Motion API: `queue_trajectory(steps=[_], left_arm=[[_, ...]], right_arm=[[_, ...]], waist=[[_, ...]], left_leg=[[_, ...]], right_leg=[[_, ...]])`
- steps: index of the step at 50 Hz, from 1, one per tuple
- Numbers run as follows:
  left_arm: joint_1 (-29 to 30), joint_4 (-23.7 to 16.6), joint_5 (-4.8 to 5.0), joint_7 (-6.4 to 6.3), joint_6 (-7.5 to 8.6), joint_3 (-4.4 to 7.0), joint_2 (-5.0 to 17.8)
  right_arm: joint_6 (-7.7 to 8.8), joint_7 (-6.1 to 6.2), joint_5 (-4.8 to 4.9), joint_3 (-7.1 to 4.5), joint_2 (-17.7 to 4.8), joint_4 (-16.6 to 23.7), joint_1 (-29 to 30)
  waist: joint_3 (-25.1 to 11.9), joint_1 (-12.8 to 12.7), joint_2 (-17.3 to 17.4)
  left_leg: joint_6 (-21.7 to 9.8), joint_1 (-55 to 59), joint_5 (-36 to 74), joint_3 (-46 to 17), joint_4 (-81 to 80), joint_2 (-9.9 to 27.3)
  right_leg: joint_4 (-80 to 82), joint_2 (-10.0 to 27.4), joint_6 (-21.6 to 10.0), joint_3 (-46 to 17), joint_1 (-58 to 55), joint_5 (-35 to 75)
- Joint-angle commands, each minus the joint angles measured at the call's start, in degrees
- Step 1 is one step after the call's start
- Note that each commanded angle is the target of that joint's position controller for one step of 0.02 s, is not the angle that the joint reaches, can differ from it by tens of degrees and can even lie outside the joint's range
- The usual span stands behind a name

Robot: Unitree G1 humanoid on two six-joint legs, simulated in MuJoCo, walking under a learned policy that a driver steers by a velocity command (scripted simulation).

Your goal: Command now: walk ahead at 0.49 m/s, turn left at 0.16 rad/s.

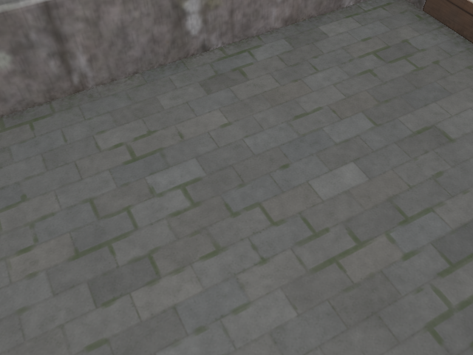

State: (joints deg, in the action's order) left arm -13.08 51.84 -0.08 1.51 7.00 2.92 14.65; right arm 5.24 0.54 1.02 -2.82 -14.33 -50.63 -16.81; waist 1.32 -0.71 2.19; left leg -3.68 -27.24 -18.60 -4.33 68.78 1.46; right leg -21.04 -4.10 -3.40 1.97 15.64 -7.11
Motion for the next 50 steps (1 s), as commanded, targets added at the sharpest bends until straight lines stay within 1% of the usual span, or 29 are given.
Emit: queue_trajectory(steps=[1, 3, 5, 8, 12, 14, 15, 16, 17, 18, 19, 20, 21, 22, 23, 24, 27, 30, 34, 37, 40, 43, 44, 45, 46, 47, 48, 49, 50], left_arm=[[-0.2, -1.8, 0.07, 0.16, 0.80, 0.36, 4.3], [-2.1, -1.0, 0.25, -0.27, 0.72, 0.82, 6.6], [-3.9, -0.5, 0.58, -0.72, 0.24, 0.95, 7.4], [-7.0, 0.3, 1.25, -1.02, -0.35, 0.87, 8.4], [-11.3, 2.0, 1.69, -1.09, -1.35, 0.84, 9.0], [-11.3, 2.3, 1.60, -1.28, -2.11, 1.07, 9.6], [-10.5, 2.2, 1.53, -1.37, -2.50, 1.20, 10.2], [-9.5, 1.8, 1.36, -1.43, -2.84, 1.05, 10.0], [-9.1, 1.1, 0.69, -1.49, -2.96, 0.39, 8.4], [-12.6, -0.7, -0.10, -1.39, -2.20, -1.25, 3.5], [-16.2, 0.2, 0.96, -1.11, -0.89, -2.36, 0.2], [-12.3, -0.2, 2.55, -0.95, -0.09, -0.53, 7.1], [-7.4, -1.7, 3.22, -1.02, 0.07, -0.01, 8.5], [-5.2, -2.0, 2.57, -1.36, -0.32, 0.08, 7.6], [-5.1, -1.9, 1.91, -1.67, -1.23, 0.54, 6.9], [-6.4, -1.5, 1.84, -1.68, -2.22, 0.57, 5.6], [-6.6, -1.7, 1.98, -1.68, -3.87, 0.77, 3.5], [-2.4, -3.5, 1.56, -1.56, -3.98, 1.18, 3.4], [4.7, -6.2, 1.07, -0.27, -3.59, 0.74, 2.3], [10.5, -9.2, 1.02, 0.79, -3.50, 0.19, 1.4], [14.4, -12.4, 1.26, 2.02, -3.51, 0.08, 1.3], [11.8, -14.0, 1.48, 2.77, -3.75, 1.09, 3.2], [7.1, -13.4, 1.64, 2.71, -3.90, 2.04, 4.8], [-1.2, -11.6, 1.75, 2.27, -3.94, 3.67, 7.7], [-10.8, -9.4, 1.46, 0.98, -4.39, 5.83, 12.6], [-10.3, -9.6, 1.59, 0.26, -4.25, 6.60, 18.6], [-13.0, -10.6, 0.92, 0.19, -3.70, 5.44, 14.9], [-10.9, -10.3, 0.59, 0.17, -3.18, 4.59, 11.5], [-6.4, -11.0, 1.16, 0.19, -2.88, 3.94, 9.2]], right_arm=[[0.19, 0.17, -0.29, -0.46, -1.8, 3.3, -3.0], [0.18, 0.31, -0.94, -0.18, -2.0, 5.4, 1.5], [0.38, 0.12, -1.15, 0.19, -1.8, 7.0, 6.3], [0.74, -0.48, -0.67, 0.71, -1.3, 8.8, 12.9], [0.96, -1.63, 0.20, 0.70, -2.6, 11.5, 19.1], [1.32, -2.23, 0.19, 0.30, -3.9, 12.4, 19.1], [1.50, -2.37, 0.09, -0.18, -4.9, 12.0, 16.9], [1.58, -2.26, -0.11, -1.20, -6.7, 10.4, 11.2], [1.62, -1.85, -0.23, -2.70, -10.0, 7.6, 0.9], [1.35, -1.48, -1.54, -4.16, -16.0, 6.2, -8.5], [0.87, -1.76, -1.00, -3.92, -14.8, 5.3, -10.9], [0.97, -1.80, -0.83, -2.53, -10.1, 5.7, -8.2], [1.05, -1.66, -0.84, -1.84, -8.1, 6.6, -3.5], [1.26, -1.90, -1.09, -1.32, -6.5, 6.9, 0.9], [1.69, -2.09, -1.29, -0.94, -4.9, 7.0, 3.5], [2.01, -2.25, -1.57, -0.88, -4.3, 6.6, 4.7], [2.78, -1.94, -2.09, -1.46, -5.3, 4.6, 3.7], [2.58, -0.90, -2.27, -1.78, -6.2, 3.0, 2.0], [2.05, 0.14, -1.87, -1.91, -7.6, 2.0, 0.9], [1.10, 0.57, -1.44, -2.14, -8.4, 0.3, -2.8], [-0.36, 0.69, -0.92, -2.42, -9.2, -0.6, -4.6], [-1.47, 1.28, -0.54, -2.97, -11.5, 0.4, -2.4], [-1.90, 1.58, -0.50, -3.19, -12.3, 0.8, -1.6], [-2.18, 1.74, -0.23, -3.22, -12.8, 1.2, -0.3], [-1.67, 1.84, -0.48, -2.89, -12.3, 2.4, 0.0], [0.23, 0.36, -2.44, 0.06, -2.3, 5.1, -6.1], [3.14, -0.71, -0.17, -0.31, -6.2, 6.5, -1.0], [4.34, -1.13, 1.81, -1.06, -8.6, 8.5, 5.3], [4.70, -0.85, 1.23, -0.85, -8.3, 8.9, 6.2]], waist=[[-1.2, 2.0, -5.8], [0.2, 1.3, -4.9], [0.5, 0.0, -4.5], [1.1, -2.2, -5.0], [2.4, -3.9, -5.8], [2.1, -2.7, -6.4], [0.8, -0.9, -6.9], [-2.5, 2.4, -6.6], [-9.1, 6.7, -5.3], [-18.8, 7.7, 5.3], [-24.6, 6.9, 15.4], [-17.5, 7.3, 9.2], [-11.0, 5.9, 6.0], [-7.0, 3.9, 1.8], [-4.8, 2.1, 2.1], [-3.7, 0.7, 3.0], [-1.6, -0.6, 1.9], [0.0, 0.1, 0.7], [2.0, 2.3, 0.3], [4.0, 4.7, -0.6], [4.7, 5.4, -0.3], [0.8, 2.0, 2.9], [-2.2, -0.9, 4.1], [-6.7, -5.7, 3.7], [-11.8, -10.0, -0.8], [-16.4, -2.6, -16.2], [-24.1, -6.3, -11.1], [-15.7, -7.1, -8.2], [-10.3, -4.0, -3.3]], left_leg=[[0.5, -8.0, 3.5, -0.7, -3.2, 6.1], [1.8, -10.9, 7.8, 0.4, -9.5, 6.9], [2.3, -11.6, 14.4, 1.4, -17.7, 6.7], [2.7, -7.3, 22.1, 3.9, -29.4, 4.2], [2.0, -7.0, 20.7, 3.9, -36.2, 2.8], [0.4, -5.6, 16.4, 4.1, -38.7, 2.0], [-0.5, -1.7, 14.8, 4.9, -39.9, 1.0], [-1.8, 6.3, 14.1, 6.3, -41.3, -0.7], [-4.0, 20.7, 15.4, 4.3, -40.4, 1.0], [-10.9, 43.3, 13.9, -15.7, -40.2, 15.6], [-16.1, 51.4, 5.5, -36.5, -49.2, 23.1], [-13.2, 45.6, 3.1, -32.3, -50.6, 21.5], [-10.8, 37.2, 6.9, -22.8, -51.5, 19.5], [-9.5, 29.2, 11.1, -16.2, -53.8, 17.0], [-8.3, 24.3, 13.1, -11.3, -56.1, 14.8], [-7.7, 20.6, 14.2, -8.0, -58.1, 13.5], [-8.0, 17.8, 21.9, -0.7, -60.8, 12.5], [-7.4, 20.2, 25.3, 4.2, -61.5, 12.4], [-5.5, 21.9, 24.7, 10.1, -62.5, 11.6], [-5.2, 28.0, 26.9, 12.0, -61.0, 13.4], [-4.8, 34.2, 32.6, 13.6, -57.2, 15.3], [-3.1, 35.1, 57.6, 16.3, -47.7, 15.2], [-2.5, 34.2, 65.7, 16.9, -40.5, 14.9], [-1.1, 30.1, 65.6, 17.8, -29.4, 13.2], [1.5, 16.9, 49.4, 17.7, -12.6, 10.4], [4.8, -10.4, -10.9, 12.9, 8.5, -1.6], [3.9, -17.5, -15.3, -0.8, 15.5, -3.6], [2.4, -22.2, -9.6, -1.9, 13.7, -0.3], [1.8, -20.1, -4.2, -1.5, 7.9, 2.4]], right_leg=[[14.1, 15.9, -11.2, -16.2, -4.2, 3.1], [15.3, 16.1, -11.8, -13.7, -3.8, 6.5], [15.5, 15.1, -10.7, -11.0, -4.7, 8.5], [14.5, 13.1, -8.5, -7.0, -4.9, 9.3], [11.8, 16.5, -7.7, -8.5, -11.6, 7.1], [9.0, 18.3, -6.7, -9.3, -15.5, 9.8], [6.0, 18.3, -6.0, -8.9, -16.3, 15.1], [-1.1, 16.4, -4.7, -6.9, -15.9, 23.9], [-13.5, 13.3, -3.0, -4.3, -10.5, 25.5], [-36.1, 6.7, 0.6, 0.0, 9.2, 7.8], [-49.8, 1.0, 1.6, -4.9, 23.2, -24.3], [-55.2, 4.3, 0.5, -9.8, 28.5, -23.2], [-54.4, 7.1, -0.1, -8.6, 29.0, -17.8], [-50.9, 9.4, 0.2, -7.8, 26.4, -13.2], [-47.5, 11.1, 0.4, -8.2, 23.7, -10.2], [-46.2, 11.8, 0.7, -8.3, 20.5, -8.2], [-44.1, 11.4, 1.4, -9.2, 21.3, -3.2], [-37.0, 10.5, 2.0, -10.6, 26.1, 4.7], [-24.8, 9.9, 1.7, -6.4, 25.1, 13.6], [-19.7, 9.8, 0.8, -3.8, 28.0, 12.6], [-17.1, 8.9, -0.5, -0.7, 30.0, 6.4], [-16.5, 4.2, -3.4, 4.8, 20.0, -1.8], [-16.6, 1.8, -4.7, 6.1, 13.3, -4.3], [-12.6, -0.3, -6.8, 5.9, 1.1, -1.5], [-9.2, 4.3, -10.0, -3.8, -16.7, 0.0], [-6.7, 19.9, -20.6, -35.1, -37.3, -3.0], [2.5, 24.1, -23.7, -50.3, -41.4, -8.0], [3.7, 22.0, -19.9, -41.2, -36.3, -4.4], [3.8, 19.2, -17.3, -33.2, -26.9, 0.4]])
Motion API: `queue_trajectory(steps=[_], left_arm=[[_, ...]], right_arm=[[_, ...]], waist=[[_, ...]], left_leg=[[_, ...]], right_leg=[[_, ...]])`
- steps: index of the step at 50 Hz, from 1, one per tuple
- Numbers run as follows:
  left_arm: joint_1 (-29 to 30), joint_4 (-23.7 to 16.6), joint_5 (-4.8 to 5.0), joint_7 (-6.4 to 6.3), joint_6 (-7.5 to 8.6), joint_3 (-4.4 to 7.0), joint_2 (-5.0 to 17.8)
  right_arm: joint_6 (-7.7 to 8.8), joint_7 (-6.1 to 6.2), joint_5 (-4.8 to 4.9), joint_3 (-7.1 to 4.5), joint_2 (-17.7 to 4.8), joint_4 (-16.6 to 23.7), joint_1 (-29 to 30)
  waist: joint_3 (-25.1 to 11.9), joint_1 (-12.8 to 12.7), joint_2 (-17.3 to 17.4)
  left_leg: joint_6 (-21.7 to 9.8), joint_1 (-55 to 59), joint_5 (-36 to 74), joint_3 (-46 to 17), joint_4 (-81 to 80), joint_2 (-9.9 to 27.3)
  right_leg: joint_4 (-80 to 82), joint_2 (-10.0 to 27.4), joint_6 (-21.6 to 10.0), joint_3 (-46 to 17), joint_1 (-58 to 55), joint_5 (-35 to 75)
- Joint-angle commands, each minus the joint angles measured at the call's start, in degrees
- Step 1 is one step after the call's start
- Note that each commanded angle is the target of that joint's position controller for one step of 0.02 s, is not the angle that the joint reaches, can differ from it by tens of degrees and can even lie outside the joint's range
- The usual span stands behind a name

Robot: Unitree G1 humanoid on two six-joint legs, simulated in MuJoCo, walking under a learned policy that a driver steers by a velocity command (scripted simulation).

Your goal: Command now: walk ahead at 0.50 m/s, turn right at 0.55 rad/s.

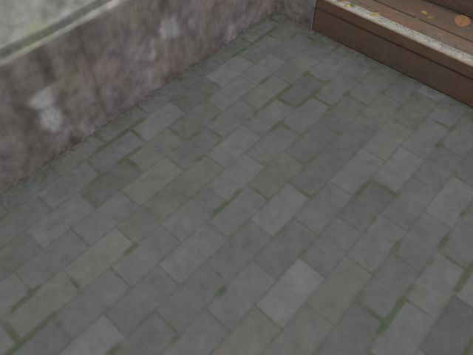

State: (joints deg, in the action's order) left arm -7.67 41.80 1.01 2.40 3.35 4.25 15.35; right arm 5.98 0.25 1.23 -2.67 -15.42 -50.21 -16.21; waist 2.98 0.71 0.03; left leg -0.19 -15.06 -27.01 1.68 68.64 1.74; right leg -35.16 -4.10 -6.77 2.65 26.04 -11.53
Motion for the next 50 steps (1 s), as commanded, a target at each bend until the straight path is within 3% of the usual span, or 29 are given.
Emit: queue_trajectory(steps=[1, 2, 5, 7, 10, 13, 15, 18, 19, 20, 21, 22, 23, 24, 25, 26, 27, 29, 32, 34, 38, 41, 43, 45, 46, 47, 48, 49, 50], left_arm=[[-7.3, -2.2, 0.08, -0.66, 0.79, 2.00, 6.7], [-5.1, -3.2, -0.41, -0.85, 0.81, 1.47, 5.4], [-5.3, -3.7, -0.20, -1.57, 1.05, 1.85, 7.1], [-6.8, -3.2, -0.20, -2.37, 1.04, 2.10, 8.3], [-10.1, -1.9, 0.11, -2.82, 0.69, 1.82, 7.7], [-13.4, -0.5, 0.18, -2.62, 0.71, 1.70, 8.2], [-14.6, 0.2, 0.25, -2.63, 0.60, 1.68, 8.4], [-14.1, 0.7, -0.04, -2.95, 0.02, 1.94, 9.2], [-12.8, 0.4, -0.08, -3.00, -0.18, 1.80, 9.0], [-12.0, -0.2, -0.45, -2.92, -0.22, 1.20, 7.6], [-13.7, -1.5, -1.51, -2.97, 0.02, 0.11, 5.0], [-21.3, -1.0, 0.08, -2.73, 0.92, -0.99, 1.3], [-18.0, -0.4, 0.88, -2.55, 1.31, -0.22, 6.4], [-11.4, -2.0, 1.13, -2.36, 1.50, 0.29, 8.5], [-7.8, -2.9, 0.34, -2.43, 1.62, 0.10, 7.8], [-6.7, -3.3, -0.44, -2.43, 1.66, 0.28, 7.1], [-7.8, -3.1, -0.55, -2.36, 1.44, 0.37, 6.3], [-9.6, -2.5, -0.37, -2.37, 0.82, 0.11, 4.5], [-5.2, -4.1, -0.87, -2.62, 0.59, -0.40, 3.2], [-1.8, -4.7, -0.88, -2.44, 0.86, -0.75, 2.5], [5.3, -6.2, -0.37, -1.59, 1.48, -1.12, 1.9], [7.8, -7.4, -0.37, -0.55, 1.87, -1.06, 2.1], [6.8, -7.6, -0.56, 0.20, 2.00, -0.66, 3.2], [-2.0, -5.4, -1.24, 0.16, 1.92, 0.99, 6.4], [-7.7, -4.3, -1.36, -0.36, 1.83, 2.33, 10.3], [-12.0, -4.9, -2.42, -1.15, 1.24, 3.21, 15.7], [-12.1, -5.7, -1.89, -1.10, 0.89, 2.31, 14.0], [-10.1, -6.6, -1.20, -1.01, 0.14, 1.90, 11.1], [-6.3, -7.2, -0.80, -1.15, -0.38, 1.42, 9.5]], right_arm=[[3.65, -0.05, -0.44, -1.40, -7.4, 7.8, 5.5], [2.82, 0.04, -1.13, -1.93, -8.0, 7.8, 4.1], [0.81, 0.15, -2.09, -1.82, -5.9, 9.1, 3.8], [0.37, 0.26, -2.29, -1.21, -4.5, 10.4, 7.3], [0.70, -0.36, -2.03, -0.24, -2.6, 11.5, 13.3], [1.12, -1.13, -1.00, -0.31, -3.6, 13.0, 17.9], [1.53, -1.61, -0.96, -0.68, -4.9, 14.2, 19.8], [2.09, -2.00, -1.00, -1.38, -6.5, 14.2, 17.1], [2.23, -1.85, -1.14, -2.03, -7.5, 13.0, 12.4], [2.36, -1.58, -1.63, -2.98, -9.6, 11.3, 4.8], [2.30, -1.37, -2.27, -3.87, -13.3, 10.3, -4.7], [1.62, -2.01, -1.92, -4.56, -14.9, 7.8, -9.2], [1.40, -2.11, -0.47, -3.19, -9.7, 8.0, -8.9], [0.97, -1.82, -0.39, -2.48, -7.6, 8.7, -4.6], [0.57, -1.76, -1.08, -2.04, -7.1, 9.5, -1.0], [0.49, -1.86, -1.52, -1.69, -6.1, 9.6, 0.9], [0.65, -1.90, -1.96, -1.35, -5.5, 9.6, 1.8], [0.94, -1.99, -1.49, -1.32, -5.4, 8.9, 1.6], [0.84, -1.41, -1.09, -2.00, -7.8, 7.6, 0.1], [0.33, -1.04, -0.83, -2.12, -8.3, 6.9, -1.0], [-0.39, -0.80, -0.21, -2.18, -9.3, 5.0, -4.7], [-1.35, -0.48, -0.64, -2.11, -9.4, 3.6, -5.4], [-1.85, -0.08, -0.71, -2.26, -10.0, 3.3, -4.2], [-2.38, 0.66, -0.29, -2.55, -10.7, 4.2, -1.0], [-2.41, 1.12, -0.99, -2.16, -9.6, 5.1, -1.6], [-1.74, 1.13, -3.14, -0.79, -6.0, 7.1, -5.8], [-1.01, 0.26, -2.81, 0.42, -4.5, 6.7, -10.5], [-1.13, -0.29, -1.42, -0.79, -9.3, 6.5, -7.8], [-1.70, -0.14, -0.52, -0.86, -9.3, 8.0, -2.4]], waist=[[-8.4, -2.8, 1.1], [-7.2, -0.7, 0.7], [-5.3, 1.0, -0.2], [-4.0, 0.0, -1.5], [-3.8, -3.3, -3.6], [-2.8, -5.7, -4.9], [-2.1, -6.0, -5.0], [-2.3, -3.7, -6.7], [-4.5, -1.0, -6.7], [-10.3, 2.5, -5.4], [-19.2, 5.1, 1.9], [-24.6, 2.7, 19.5], [-19.8, 4.5, 12.6], [-11.5, 4.7, 6.9], [-7.2, 3.3, 2.3], [-4.6, 1.8, 1.6], [-4.6, 0.2, 3.3], [-5.0, -1.0, 5.1], [-3.5, -0.3, 3.9], [-3.0, 0.8, 3.6], [-1.5, 3.6, 3.9], [-1.0, 4.0, 4.5], [-2.8, 2.6, 5.4], [-7.8, -2.7, 5.1], [-12.0, -4.7, 1.5], [-19.3, -3.4, -10.5], [-28.7, -2.3, -16.3], [-27.0, -3.9, -9.0], [-19.3, -3.4, -5.6]], left_leg=[[-1.1, -28.2, 6.5, -6.8, 3.2, 3.8], [-0.5, -23.9, 8.0, -7.1, 0.5, 5.0], [2.3, -20.5, 10.9, -5.3, -7.3, 5.0], [3.5, -20.6, 17.8, -3.8, -15.4, 4.3], [3.2, -16.4, 31.2, -2.5, -29.6, 2.1], [2.1, -15.7, 35.0, -2.8, -35.6, 0.9], [0.5, -18.1, 31.3, -3.5, -38.2, 0.8], [-2.4, -15.5, 24.3, -2.8, -40.6, -0.2], [-3.8, -9.1, 24.3, -1.2, -42.7, -1.7], [-6.1, 2.8, 27.1, -2.7, -41.7, 0.3], [-11.2, 20.8, 28.7, -15.2, -39.4, 10.7], [-18.9, 36.1, 14.3, -40.5, -47.0, 20.5], [-16.9, 34.3, 2.3, -43.7, -50.6, 19.8], [-14.4, 26.5, 3.3, -35.3, -51.7, 18.1], [-13.5, 18.6, 9.8, -29.2, -52.9, 15.8], [-13.4, 13.2, 15.6, -25.4, -54.4, 13.8], [-13.0, 9.9, 19.5, -22.4, -55.6, 12.2], [-13.5, 7.3, 24.6, -17.9, -57.6, 10.6], [-14.2, 6.7, 30.3, -13.7, -59.8, 10.6], [-13.1, 7.3, 31.4, -10.6, -60.3, 9.4], [-11.5, 8.5, 29.8, -7.3, -59.7, 8.5], [-10.0, 12.7, 39.5, -5.1, -55.5, 9.9], [-8.2, 15.0, 46.2, -3.9, -51.0, 10.6], [-5.4, 14.7, 55.7, -1.0, -39.5, 7.9], [-2.6, 9.0, 49.1, 1.7, -28.0, 4.7], [1.3, -9.7, 18.5, 3.5, -6.3, -2.0], [2.7, -20.3, -12.7, -4.1, 6.8, -6.2], [2.5, -22.2, -9.6, -8.3, 10.3, -2.7], [2.4, -25.0, -5.6, -6.7, 9.1, -0.9]], right_leg=[[18.7, 16.9, -12.2, -28.4, -28.5, 10.5], [20.2, 15.2, -11.6, -25.2, -22.8, 14.0], [22.5, 13.0, -11.6, -20.6, -14.4, 20.4], [23.1, 11.3, -10.3, -16.4, -12.0, 22.3], [21.9, 8.3, -6.8, -12.2, -11.2, 18.5], [21.1, 10.8, -6.2, -15.1, -14.6, 12.2], [18.6, 13.3, -5.9, -17.8, -19.9, 12.2], [14.5, 15.6, -4.3, -20.1, -25.1, 19.3], [9.8, 13.9, -3.3, -18.8, -25.2, 27.8], [0.3, 10.7, -1.7, -16.1, -22.2, 31.7], [-17.3, 5.6, 0.9, -12.4, -10.2, 17.7], [-34.5, -2.0, 4.4, -9.8, 9.6, -18.8], [-40.3, 1.2, 4.1, -13.9, 17.0, -20.5], [-40.5, 3.9, 4.0, -11.7, 19.6, -15.0], [-37.9, 6.5, 4.1, -9.4, 17.8, -10.4], [-34.4, 8.2, 4.4, -8.8, 16.1, -7.6], [-32.1, 9.6, 4.6, -8.6, 13.0, -6.0], [-28.5, 10.2, 5.3, -7.2, 10.6, -5.1], [-20.2, 11.0, 6.9, -6.1, 13.2, 0.5], [-13.0, 10.8, 7.2, -5.4, 12.9, 7.0], [-1.4, 8.7, 7.1, -3.6, 9.6, 15.2], [2.9, 7.0, 5.6, -2.7, 8.3, 15.3], [4.4, 5.7, 3.8, -2.6, 5.2, 12.5], [8.2, 2.2, 1.4, -0.5, -6.5, 13.6], [8.3, 5.4, -0.7, -4.2, -17.3, 28.1], [3.4, 19.3, -8.6, -22.5, -36.8, 50.9], [6.9, 28.1, -17.3, -38.6, -45.8, 54.3], [8.8, 24.4, -15.1, -34.4, -40.7, 43.0], [10.2, 21.1, -12.5, -28.1, -33.3, 36.0]])
Over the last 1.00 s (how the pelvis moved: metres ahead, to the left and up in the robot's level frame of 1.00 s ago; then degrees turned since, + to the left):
0.55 0.00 -0.02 -18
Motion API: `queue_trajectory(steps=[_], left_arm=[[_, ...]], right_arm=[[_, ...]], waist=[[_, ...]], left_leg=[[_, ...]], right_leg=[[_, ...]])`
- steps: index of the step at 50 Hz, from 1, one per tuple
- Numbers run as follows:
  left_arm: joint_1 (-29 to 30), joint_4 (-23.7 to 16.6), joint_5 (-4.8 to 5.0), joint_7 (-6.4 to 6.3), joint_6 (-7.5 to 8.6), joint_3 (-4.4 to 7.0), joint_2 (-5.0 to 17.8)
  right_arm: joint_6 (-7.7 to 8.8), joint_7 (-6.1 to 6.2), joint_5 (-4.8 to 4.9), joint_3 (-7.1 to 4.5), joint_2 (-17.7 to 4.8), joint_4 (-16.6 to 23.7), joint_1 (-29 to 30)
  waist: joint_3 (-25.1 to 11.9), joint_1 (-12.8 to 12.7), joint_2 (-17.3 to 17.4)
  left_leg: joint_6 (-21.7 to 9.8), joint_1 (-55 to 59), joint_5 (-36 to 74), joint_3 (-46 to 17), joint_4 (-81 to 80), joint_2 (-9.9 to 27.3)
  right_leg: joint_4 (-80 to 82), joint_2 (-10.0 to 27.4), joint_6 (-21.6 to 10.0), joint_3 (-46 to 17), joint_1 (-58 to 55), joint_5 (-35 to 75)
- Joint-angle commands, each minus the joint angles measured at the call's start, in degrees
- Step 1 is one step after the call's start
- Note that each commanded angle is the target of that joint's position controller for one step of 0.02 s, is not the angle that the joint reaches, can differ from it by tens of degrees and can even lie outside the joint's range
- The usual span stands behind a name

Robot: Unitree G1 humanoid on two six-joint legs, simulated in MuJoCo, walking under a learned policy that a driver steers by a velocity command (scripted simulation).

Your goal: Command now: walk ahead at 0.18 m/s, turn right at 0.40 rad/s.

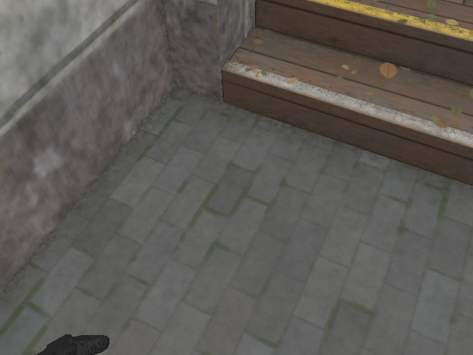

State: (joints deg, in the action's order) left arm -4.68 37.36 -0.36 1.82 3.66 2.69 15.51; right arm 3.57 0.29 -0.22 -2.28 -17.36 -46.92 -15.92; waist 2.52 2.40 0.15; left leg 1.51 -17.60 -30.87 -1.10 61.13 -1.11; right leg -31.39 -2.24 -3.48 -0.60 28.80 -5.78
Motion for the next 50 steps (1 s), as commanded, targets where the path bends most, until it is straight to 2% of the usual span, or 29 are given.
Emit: queue_trajectory(steps=[1, 3, 5, 7, 10, 12, 15, 18, 19, 20, 21, 22, 23, 24, 25, 27, 29, 32, 35, 38, 39, 40, 41, 42, 43, 44, 45, 47, 50], left_arm=[[-7.1, -2.9, 0.78, -0.69, -1.18, 2.69, 8.5], [-3.9, -3.7, 0.16, -0.89, -1.90, 2.88, 9.1], [-3.0, -4.0, -0.38, -1.21, -2.08, 3.28, 9.8], [-3.7, -3.9, -0.06, -1.92, -2.31, 3.61, 10.4], [-3.8, -4.1, 0.62, -3.00, -3.40, 3.79, 10.6], [-4.1, -4.3, 0.63, -3.43, -4.15, 3.86, 10.6], [-5.4, -4.3, 0.59, -3.51, -4.96, 3.98, 10.6], [-4.8, -4.6, 1.52, -3.70, -5.80, 3.73, 9.8], [-6.4, -4.7, 1.59, -3.81, -5.92, 3.17, 7.9], [-7.7, -6.1, 1.59, -3.65, -5.60, 2.70, 5.2], [-6.9, -6.5, 0.73, -3.40, -4.69, 3.92, 9.6], [-8.2, -5.2, 0.80, -3.12, -4.68, 5.05, 12.4], [-9.7, -3.5, 1.19, -3.23, -5.36, 5.32, 12.0], [-10.6, -2.6, 1.06, -3.56, -6.18, 5.19, 10.9], [-10.5, -2.5, 1.13, -3.52, -6.81, 4.80, 9.3], [-7.9, -4.0, 1.67, -3.27, -7.15, 4.01, 7.0], [-4.2, -5.9, 1.77, -2.96, -7.01, 3.42, 5.8], [-2.5, -7.4, 1.46, -1.94, -6.80, 2.76, 4.8], [-3.2, -7.7, 1.53, -1.17, -7.08, 3.32, 6.2], [-7.6, -6.3, 1.55, -0.65, -7.27, 4.05, 6.3], [-9.9, -5.5, 1.43, -1.12, -7.20, 4.77, 7.8], [-12.0, -6.1, 1.43, -2.02, -6.89, 6.35, 13.9], [-11.1, -7.3, -0.47, -1.96, -6.03, 6.71, 18.1], [-12.0, -7.1, -1.24, -1.59, -4.74, 5.90, 14.7], [-9.6, -6.4, -0.97, -1.74, -3.98, 5.05, 13.1], [-6.3, -6.6, 0.11, -2.11, -3.84, 4.77, 11.8], [-4.0, -6.8, 1.14, -2.41, -4.03, 4.16, 10.5], [-2.8, -6.8, 0.69, -3.01, -4.35, 3.35, 9.2], [-3.5, -5.8, 0.23, -3.43, -4.29, 2.86, 8.4]], right_arm=[[-0.10, 0.44, 0.38, -1.36, -7.0, 5.0, -0.3], [-2.01, 1.42, -0.35, -1.80, -6.8, 5.9, -0.3], [-2.73, 2.02, -0.61, -1.55, -5.1, 6.0, -1.5], [-2.96, 2.49, -0.85, -1.47, -4.7, 6.5, -0.3], [-3.36, 2.48, -0.63, -1.41, -4.3, 7.7, 3.3], [-3.24, 2.24, -0.33, -1.39, -4.1, 8.7, 5.6], [-2.32, 1.67, 0.14, -1.59, -4.4, 9.5, 6.9], [-1.33, 0.98, 0.48, -2.27, -4.8, 8.7, 3.1], [-1.33, 1.09, -0.32, -3.18, -7.9, 8.6, 1.3], [-2.11, 1.36, -2.05, -4.53, -13.5, 9.2, 3.4], [-2.13, 1.18, -3.32, -4.38, -11.4, 9.7, 3.4], [-1.98, 1.47, -2.74, -3.52, -8.4, 11.0, 6.0], [-2.03, 1.65, -1.80, -3.08, -6.4, 11.5, 8.5], [-2.16, 1.81, -0.86, -2.83, -5.4, 11.9, 9.8], [-2.33, 1.97, -0.43, -2.58, -5.0, 11.9, 9.9], [-2.96, 2.21, -0.74, -2.78, -5.4, 11.6, 8.8], [-3.59, 2.54, -0.86, -3.32, -6.4, 11.0, 6.5], [-4.08, 2.38, -0.45, -4.37, -8.9, 10.8, 6.4], [-3.93, 1.68, 0.46, -4.98, -10.1, 10.3, 6.6], [-3.68, 1.44, 2.04, -5.09, -9.8, 9.6, 7.9], [-3.46, 1.21, 1.80, -4.61, -7.8, 8.3, 4.9], [-3.41, 0.85, -0.63, -3.54, -4.2, 9.3, 4.2], [-3.15, 1.25, -1.56, -2.99, -3.5, 12.9, 8.7], [-3.05, 1.61, -0.80, -3.88, -6.4, 13.0, 12.2], [-3.23, 1.73, 0.08, -4.22, -7.0, 12.7, 12.3], [-3.44, 2.21, -0.12, -4.47, -6.8, 11.4, 11.0], [-3.72, 2.57, -0.60, -4.72, -7.4, 11.1, 10.2], [-3.77, 2.18, -0.42, -4.63, -6.5, 9.9, 7.5], [-3.87, 1.79, 0.13, -3.84, -4.7, 9.7, 7.7]], waist=[[-13.5, -3.9, -1.2], [-9.7, -0.7, -3.1], [-10.1, 0.4, -5.7], [-11.4, 0.0, -6.0], [-11.7, -1.1, -6.2], [-10.5, -2.0, -7.3], [-9.8, -3.0, -8.9], [-9.5, -0.6, -9.0], [-10.6, -0.9, -5.2], [-8.0, -3.9, 11.7], [-8.1, -2.3, 16.5], [-7.9, -3.2, 11.4], [-6.9, -4.2, 8.1], [-6.3, -4.4, 7.1], [-5.6, -4.0, 7.1], [-4.5, -2.8, 8.4], [-5.3, -0.5, 10.1], [-7.0, 0.4, 11.6], [-7.4, 0.2, 12.3], [-7.4, -2.9, 10.9], [-8.0, -3.3, 6.8], [-8.8, -2.6, -8.3], [-8.9, -3.6, -18.9], [-11.0, -7.0, -11.8], [-8.7, -5.0, -9.8], [-7.6, -3.4, -6.8], [-7.0, -2.6, -7.3], [-8.7, -1.4, -8.1], [-8.8, -2.1, -7.5]], left_leg=[[1.1, -22.0, 1.5, -3.4, 13.0, 3.6], [1.5, -15.1, 5.3, -3.0, 6.6, 4.4], [2.2, -11.8, 7.3, -2.1, 1.7, 3.2], [2.8, -11.6, 9.5, -2.6, -2.6, 2.4], [3.1, -10.9, 13.7, -3.7, -8.7, 1.8], [3.0, -9.9, 14.4, -4.1, -12.9, 1.1], [2.2, -7.5, 12.5, -4.3, -19.9, -0.2], [0.0, 1.6, 19.0, -2.9, -36.7, -0.2], [-2.6, 8.7, 21.6, -7.6, -40.0, 7.2], [-10.1, 12.1, 30.8, -21.0, -42.4, 19.6], [-16.9, 9.1, 37.9, -28.9, -44.2, 26.1], [-16.7, 8.4, 39.7, -24.5, -43.0, 24.5], [-13.8, 8.0, 39.3, -18.1, -41.7, 20.4], [-11.9, 8.6, 38.6, -14.1, -40.9, 17.7], [-11.7, 8.3, 40.4, -11.3, -40.9, 16.8], [-11.9, 8.8, 39.7, -6.5, -41.9, 14.7], [-12.9, 12.6, 39.6, -5.4, -41.8, 15.8], [-13.3, 12.3, 39.9, -3.2, -41.4, 17.6], [-13.1, 11.4, 39.3, -2.2, -40.4, 19.1], [-9.3, 8.7, 35.9, 0.6, -34.8, 18.3], [-5.6, 3.7, 30.5, 3.9, -29.3, 16.2], [0.4, -10.2, 11.1, 9.8, -13.4, 10.2], [3.3, -23.0, -8.2, 5.6, -0.2, 2.7], [3.0, -22.9, -7.4, -1.1, 6.9, 3.4], [2.1, -23.1, -2.6, -2.4, 8.1, 4.2], [2.0, -22.9, 2.1, -2.9, 6.3, 4.6], [2.2, -22.4, 5.3, -3.0, 5.1, 4.6], [3.1, -18.1, 9.6, -1.9, 6.4, 3.2], [3.6, -15.9, 12.0, -1.4, -1.3, 3.1]], right_leg=[[8.7, 16.8, -13.7, -21.3, -27.4, 25.8], [12.4, 13.6, -12.3, -18.9, -14.4, 19.2], [13.3, 11.7, -12.4, -16.8, -9.8, 19.2], [12.9, 11.3, -12.3, -17.2, -9.7, 17.3], [13.2, 9.8, -10.5, -19.3, -9.1, 3.2], [13.6, 9.1, -9.6, -21.4, -8.6, -4.7], [12.1, 9.2, -9.1, -25.1, -11.1, -4.9], [7.8, 6.9, -6.2, -26.6, -11.5, -1.6], [2.4, 4.0, -3.3, -23.6, -6.8, -8.5], [-9.3, -5.3, 0.6, -11.4, 5.3, -23.0], [-23.3, -5.0, 3.5, -7.6, 8.8, -29.9], [-31.3, -2.8, 4.8, -8.6, 8.4, -26.6], [-34.7, -2.2, 5.9, -7.6, 8.2, -23.4], [-37.8, -1.7, 7.0, -6.8, 9.1, -20.6], [-40.1, -1.4, 7.9, -6.2, 9.4, -18.9], [-36.3, -0.4, 8.9, -2.8, 9.2, -15.9], [-29.8, 1.1, 9.6, -1.5, 9.3, -15.4], [-20.1, 3.0, 8.8, 0.8, 2.2, -16.8], [-12.2, 2.6, 6.9, 3.4, -3.6, -16.1], [3.5, 0.9, 2.8, 5.5, -13.0, -6.2], [8.6, 0.7, 0.9, 3.1, -20.7, 0.5], [10.6, 13.1, -3.6, -14.3, -31.1, 18.7], [10.1, 24.9, -15.9, -29.4, -29.8, 28.8], [11.5, 23.5, -17.5, -27.5, -28.0, 23.5], [11.4, 20.0, -14.3, -22.5, -26.0, 19.3], [11.2, 16.7, -11.0, -19.4, -24.6, 14.9], [11.2, 15.3, -9.6, -18.2, -23.3, 15.0], [11.2, 13.6, -9.6, -15.7, -21.1, 17.7], [11.3, 12.7, -9.5, -14.6, -21.7, 15.3]])
Over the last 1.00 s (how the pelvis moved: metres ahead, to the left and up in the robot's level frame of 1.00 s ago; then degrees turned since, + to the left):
0.53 -0.04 0.00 -14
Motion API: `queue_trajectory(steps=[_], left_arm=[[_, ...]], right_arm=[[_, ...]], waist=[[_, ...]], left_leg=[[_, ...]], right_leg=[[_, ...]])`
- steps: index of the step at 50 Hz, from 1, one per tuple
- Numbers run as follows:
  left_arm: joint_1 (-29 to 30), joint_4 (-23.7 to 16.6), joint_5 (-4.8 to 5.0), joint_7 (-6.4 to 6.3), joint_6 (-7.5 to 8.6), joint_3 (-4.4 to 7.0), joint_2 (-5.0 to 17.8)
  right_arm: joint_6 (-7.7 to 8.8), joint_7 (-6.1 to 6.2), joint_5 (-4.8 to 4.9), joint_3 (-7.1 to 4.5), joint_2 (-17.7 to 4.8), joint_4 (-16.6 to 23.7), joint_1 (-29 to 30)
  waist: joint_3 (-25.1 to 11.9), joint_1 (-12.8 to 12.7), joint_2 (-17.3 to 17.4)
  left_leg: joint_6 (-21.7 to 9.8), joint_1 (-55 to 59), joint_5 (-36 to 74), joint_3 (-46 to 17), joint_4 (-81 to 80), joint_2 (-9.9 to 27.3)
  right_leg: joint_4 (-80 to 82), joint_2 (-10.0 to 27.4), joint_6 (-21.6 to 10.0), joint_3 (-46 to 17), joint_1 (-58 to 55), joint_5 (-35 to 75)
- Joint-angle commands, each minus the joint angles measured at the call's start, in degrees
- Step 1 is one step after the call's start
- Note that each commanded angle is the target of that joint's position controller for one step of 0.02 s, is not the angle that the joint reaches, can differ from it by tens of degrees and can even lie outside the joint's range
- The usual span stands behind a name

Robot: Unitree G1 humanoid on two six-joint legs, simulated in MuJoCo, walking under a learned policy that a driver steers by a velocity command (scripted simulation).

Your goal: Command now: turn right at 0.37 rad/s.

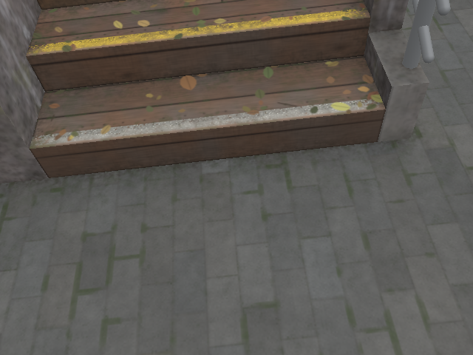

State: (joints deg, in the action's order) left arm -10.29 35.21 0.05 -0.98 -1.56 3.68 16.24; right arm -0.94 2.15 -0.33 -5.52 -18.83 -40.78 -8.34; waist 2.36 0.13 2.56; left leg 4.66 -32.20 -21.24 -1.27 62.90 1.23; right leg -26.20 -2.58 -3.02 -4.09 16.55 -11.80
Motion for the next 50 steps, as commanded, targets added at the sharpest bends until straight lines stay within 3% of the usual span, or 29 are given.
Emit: queue_trajectory(steps=[1, 7, 10, 11, 12, 13, 14, 15, 19, 27, 50], left_arm=[[1.9, -3.3, -0.21, -0.72, 0.87, 1.82, 7.7], [2.2, -1.7, -0.63, 0.15, 0.53, 1.39, 8.1], [3.9, -0.7, 0.08, 0.39, 0.53, 0.28, 6.0], [2.2, 0.0, -0.05, 0.39, 0.87, -0.21, 4.6], [0.5, 0.4, -1.07, 0.38, 1.36, -0.59, 3.4], [-3.3, 1.0, -1.07, 0.62, 1.77, -0.28, 3.0], [-1.1, 1.5, -1.67, 0.47, 1.74, -0.22, 4.3], [1.4, 1.4, -1.43, 0.43, 1.50, 0.22, 5.2], [1.9, 2.0, -0.82, 0.22, 0.56, 0.28, 4.0], [0.1, 5.0, -0.62, -0.02, 1.12, 0.38, 2.7], [-1.4, 14.9, -0.29, -1.74, 0.76, 0.54, 2.5]], right_arm=[[0.61, -0.18, 0.20, -0.27, -2.6, 3.8, 0.8], [0.93, -0.99, 0.62, 0.19, -2.7, 4.5, 1.7], [1.73, -1.58, 0.41, 0.66, -1.0, 3.5, -1.4], [2.09, -1.72, -0.48, 0.86, -1.4, 3.4, -2.1], [2.27, -1.52, -1.29, 0.51, -4.3, 3.9, -3.2], [2.25, -1.66, -1.21, 0.06, -6.6, 3.2, -0.5], [2.44, -2.00, -0.90, 0.89, -2.7, 4.2, 1.5], [2.65, -2.14, -0.96, 1.35, -1.4, 4.3, 2.1], [3.63, -1.74, -0.80, 1.63, -1.8, 3.9, -0.2], [3.12, -1.39, -0.54, 2.29, -0.8, 4.3, -1.4], [3.48, -1.41, -0.21, 3.01, -0.1, -1.6, -4.8]], waist=[[-8.4, -0.2, -10.1], [-5.5, -1.9, -11.0], [-5.3, 1.0, -9.2], [-6.1, 1.1, -7.4], [-7.6, -0.2, -2.2], [-7.3, -4.7, 6.6], [-7.0, -2.8, 6.3], [-5.3, -1.8, 5.5], [-3.3, -0.5, 2.1], [-3.4, 0.1, -3.0], [-1.7, -0.3, -2.3]], left_leg=[[0.5, -0.2, 2.6, -1.3, -6.5, 1.0], [-0.7, 9.8, -0.8, -0.6, -20.8, 0.7], [-2.3, 18.8, 8.6, 0.5, -36.8, -0.1], [-3.2, 24.1, 16.6, -1.5, -41.3, 1.4], [-5.2, 28.8, 28.2, -6.8, -40.9, 7.4], [-9.1, 25.0, 26.2, -8.6, -38.8, 9.7], [-10.4, 20.2, 17.0, -9.0, -40.8, 8.8], [-9.0, 19.0, 11.5, -7.5, -41.0, 6.8], [-6.5, 18.6, 9.4, -4.6, -39.5, 4.2], [-6.7, 19.9, 10.9, -3.4, -37.6, 2.7], [-7.3, 19.1, 11.2, -3.1, -40.5, 1.6]], right_leg=[[6.0, 12.9, -9.9, -11.4, -9.4, 19.5], [5.7, 13.5, -10.9, -15.3, -4.5, 10.6], [3.3, 11.4, -8.5, -15.4, -2.5, 10.7], [2.8, 9.8, -5.8, -14.8, -0.8, 8.6], [-1.1, 6.5, -2.4, -11.6, 1.7, 3.1], [-1.1, 1.5, 0.3, -5.2, 1.0, -4.3], [-0.8, 1.9, 2.2, -4.4, -3.4, -3.7], [-0.9, 1.8, 2.4, -4.4, -3.5, -2.3], [-0.6, 2.6, 0.8, -5.8, -2.6, 2.0], [-0.3, 3.0, 1.6, -6.3, -2.8, 4.9], [0.4, 3.4, 3.2, -5.7, -6.7, 8.0]])
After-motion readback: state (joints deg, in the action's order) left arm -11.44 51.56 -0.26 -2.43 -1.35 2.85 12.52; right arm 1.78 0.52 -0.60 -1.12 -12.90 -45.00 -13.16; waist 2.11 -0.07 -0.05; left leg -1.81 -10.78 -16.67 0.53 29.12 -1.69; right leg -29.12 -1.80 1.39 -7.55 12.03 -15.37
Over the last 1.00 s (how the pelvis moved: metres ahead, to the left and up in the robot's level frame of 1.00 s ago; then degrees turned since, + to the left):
0.05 -0.01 0.02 -33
